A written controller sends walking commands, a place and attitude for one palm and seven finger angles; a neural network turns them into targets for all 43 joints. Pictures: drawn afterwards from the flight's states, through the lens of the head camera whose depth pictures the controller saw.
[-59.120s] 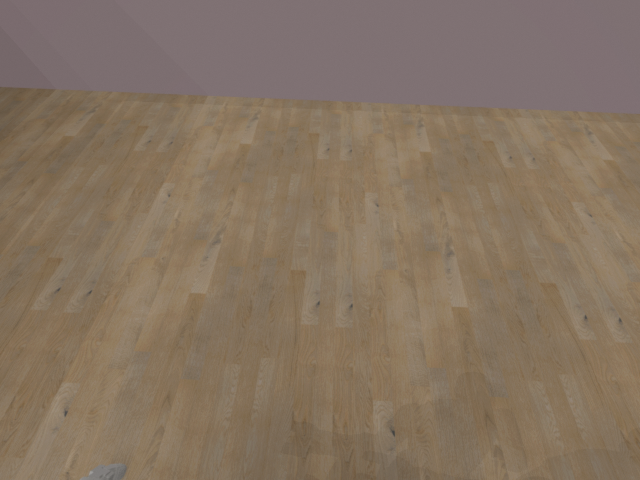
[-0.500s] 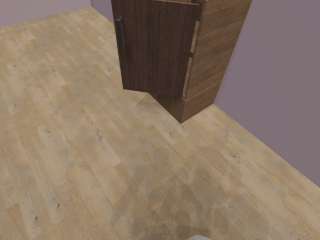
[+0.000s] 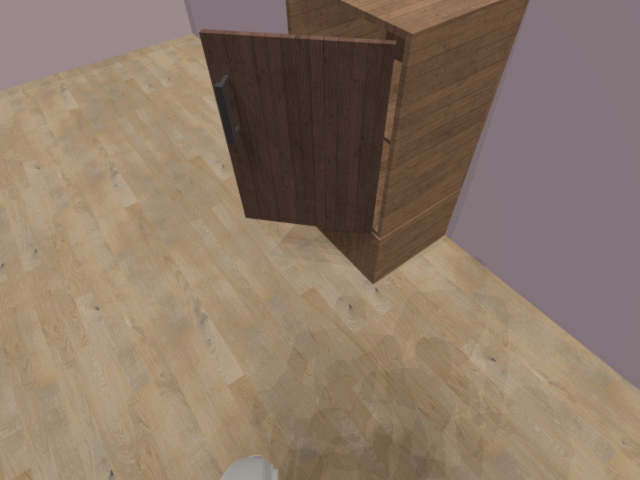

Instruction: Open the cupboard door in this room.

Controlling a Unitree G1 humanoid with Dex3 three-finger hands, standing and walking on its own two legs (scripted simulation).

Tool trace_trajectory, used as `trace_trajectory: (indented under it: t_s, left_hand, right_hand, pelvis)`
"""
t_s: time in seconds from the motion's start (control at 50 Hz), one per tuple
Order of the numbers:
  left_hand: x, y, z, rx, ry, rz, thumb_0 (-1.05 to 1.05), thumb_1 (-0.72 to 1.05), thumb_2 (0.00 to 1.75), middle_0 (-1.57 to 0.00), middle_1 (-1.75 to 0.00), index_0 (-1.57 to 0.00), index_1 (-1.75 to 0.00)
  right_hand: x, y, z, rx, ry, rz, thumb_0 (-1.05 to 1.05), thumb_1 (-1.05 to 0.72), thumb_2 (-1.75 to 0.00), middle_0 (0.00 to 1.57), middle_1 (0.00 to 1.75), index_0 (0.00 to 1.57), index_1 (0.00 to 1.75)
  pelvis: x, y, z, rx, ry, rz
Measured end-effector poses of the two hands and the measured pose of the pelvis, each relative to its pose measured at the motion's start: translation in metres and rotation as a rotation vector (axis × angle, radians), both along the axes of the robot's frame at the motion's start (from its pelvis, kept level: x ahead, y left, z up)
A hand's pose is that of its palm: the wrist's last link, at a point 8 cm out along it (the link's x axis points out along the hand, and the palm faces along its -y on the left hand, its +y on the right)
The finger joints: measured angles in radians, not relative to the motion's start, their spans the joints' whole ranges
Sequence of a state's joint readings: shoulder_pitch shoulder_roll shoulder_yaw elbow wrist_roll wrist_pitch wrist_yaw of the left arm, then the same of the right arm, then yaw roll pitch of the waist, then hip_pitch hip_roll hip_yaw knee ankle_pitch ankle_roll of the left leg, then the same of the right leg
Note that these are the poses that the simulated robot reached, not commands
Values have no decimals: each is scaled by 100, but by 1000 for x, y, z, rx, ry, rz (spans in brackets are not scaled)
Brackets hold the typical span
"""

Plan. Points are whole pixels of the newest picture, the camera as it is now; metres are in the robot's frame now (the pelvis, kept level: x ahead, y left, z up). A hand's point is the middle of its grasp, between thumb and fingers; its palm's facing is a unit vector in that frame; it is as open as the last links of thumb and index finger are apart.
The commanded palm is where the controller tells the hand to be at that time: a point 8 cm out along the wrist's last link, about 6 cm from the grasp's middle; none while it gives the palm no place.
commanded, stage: take the last steps up to it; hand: left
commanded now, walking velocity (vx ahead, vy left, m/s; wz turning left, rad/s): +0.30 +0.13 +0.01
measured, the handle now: (229, 110) +0.90 +0.27 -0.05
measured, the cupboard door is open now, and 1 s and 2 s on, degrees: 43 43 43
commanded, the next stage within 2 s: come to a stop and stand still in 0.56 s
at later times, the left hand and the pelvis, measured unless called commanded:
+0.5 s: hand (162, 421) +0.23 +0.27 -0.18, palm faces +0.05 -0.98 -0.19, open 7.4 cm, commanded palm none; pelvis +0.19 +0.09 -0.01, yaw -2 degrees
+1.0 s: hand (180, 336) +0.38 +0.29 -0.19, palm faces +0.02 -0.98 -0.22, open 7.3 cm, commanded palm none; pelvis +0.31 +0.10 -0.02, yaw -2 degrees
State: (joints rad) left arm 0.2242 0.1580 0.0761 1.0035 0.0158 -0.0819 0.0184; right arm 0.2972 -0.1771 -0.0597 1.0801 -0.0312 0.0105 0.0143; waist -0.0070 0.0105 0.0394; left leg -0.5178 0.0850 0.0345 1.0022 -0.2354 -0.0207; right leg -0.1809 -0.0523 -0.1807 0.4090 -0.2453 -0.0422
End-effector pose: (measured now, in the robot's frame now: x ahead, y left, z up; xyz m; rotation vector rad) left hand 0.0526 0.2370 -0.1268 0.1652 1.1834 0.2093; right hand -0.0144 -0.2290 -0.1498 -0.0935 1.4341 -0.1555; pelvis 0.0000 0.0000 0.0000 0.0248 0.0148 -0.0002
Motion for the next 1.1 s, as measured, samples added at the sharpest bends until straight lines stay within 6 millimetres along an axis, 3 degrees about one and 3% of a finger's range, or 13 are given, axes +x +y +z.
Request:
trace_trajectory:
  t_s: [0.1,0.2,0.26,0.3,0.34,0.4,0.56,0.68,0.74,0.82,0.98,1.1]
  left_hand:
    - [-22,14,-3,-19,146,46,-1,94,90,-20,-30,-20,-30]
    - [-38,27,-15,-66,289,113,0,92,90,-20,-30,-20,-30]
    - [-34,40,-31,-96,366,132,0,91,90,-20,-30,-20,-30]
    - [-20,50,-38,-103,393,121,1,91,90,-20,-30,-20,-30]
    - [8,59,-39,-98,371,105,1,91,90,-20,-30,-20,-30]
    - [65,71,-34,-89,279,70,1,91,90,-20,-30,-19,-30]
    - [220,86,-11,-32,36,-42,2,93,90,-20,-30,-19,-30]
    - [305,77,-9,8,-74,-109,1,92,90,-20,-30,-19,-30]
    - [319,70,-7,4,-72,-109,1,92,90,-20,-30,-19,-30]
    - [319,65,-10,-18,-2,-102,1,91,90,-20,-30,-20,-30]
    - [319,97,-35,-30,84,-39,0,92,90,-20,-30,-20,-30]
    - [309,105,-29,-13,126,-18,1,91,90,-20,-30,-20,-30]
  right_hand:
    - [103,9,8,-6,-145,69,0,-91,-90,19,30,20,30]
    - [204,40,12,-9,-263,156,0,-91,-90,19,30,20,30]
    - [256,62,7,-32,-350,191,0,-91,-90,20,30,20,30]
    - [273,73,7,-47,-378,188,0,-91,-90,20,30,20,30]
    - [277,82,8,-51,-367,174,0,-91,-90,20,30,20,30]
    - [270,93,8,-41,-308,147,0,-91,-90,20,30,20,30]
    - [243,79,5,-61,-137,43,-2,-94,-90,20,30,21,30]
    - [228,76,-17,-14,14,-19,0,-92,-90,20,30,20,30]
    - [239,77,-16,-8,56,-30,0,-92,-90,20,30,20,30]
    - [272,83,-7,-15,32,-46,0,-91,-90,20,30,20,30]
    - [337,100,-8,-64,-79,-9,0,-92,-90,20,30,20,30]
    - [363,96,1,-86,-137,32,0,-92,-90,20,30,20,30]
  pelvis:
    - [40,14,3,-1,6,7]
    - [85,40,-5,-11,1,10]
    - [114,62,-21,-30,-4,0]
    - [127,71,-25,-20,-14,-3]
    - [139,77,-22,-14,-15,-12]
    - [157,83,-15,-9,-15,-17]
    - [210,88,-5,5,-13,-33]
    - [255,76,-18,13,-23,-39]
    - [270,75,-15,-6,-29,-28]
    - [287,78,-7,-4,-22,-32]
    - [308,99,-19,-30,-18,-31]
    - [305,97,-14,-31,2,-35]
